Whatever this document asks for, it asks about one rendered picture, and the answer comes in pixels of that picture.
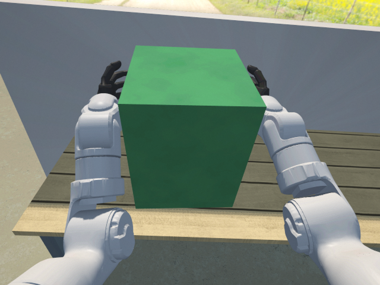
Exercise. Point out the left robot hand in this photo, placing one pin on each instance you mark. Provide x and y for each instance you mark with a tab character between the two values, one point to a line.
109	77

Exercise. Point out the right robot forearm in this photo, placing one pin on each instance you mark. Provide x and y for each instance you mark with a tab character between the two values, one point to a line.
300	171

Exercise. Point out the left robot upper arm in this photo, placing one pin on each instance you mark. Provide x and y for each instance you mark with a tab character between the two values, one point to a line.
95	242

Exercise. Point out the right robot upper arm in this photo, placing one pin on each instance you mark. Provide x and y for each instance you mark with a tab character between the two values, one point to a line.
324	227

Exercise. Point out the table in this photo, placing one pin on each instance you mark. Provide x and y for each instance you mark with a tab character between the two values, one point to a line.
353	159

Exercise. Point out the right robot hand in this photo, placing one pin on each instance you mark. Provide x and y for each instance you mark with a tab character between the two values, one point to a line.
259	80

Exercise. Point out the left robot forearm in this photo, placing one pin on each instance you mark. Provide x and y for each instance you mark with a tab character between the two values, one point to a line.
97	153

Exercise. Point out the carton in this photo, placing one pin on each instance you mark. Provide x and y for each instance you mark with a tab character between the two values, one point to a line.
190	117

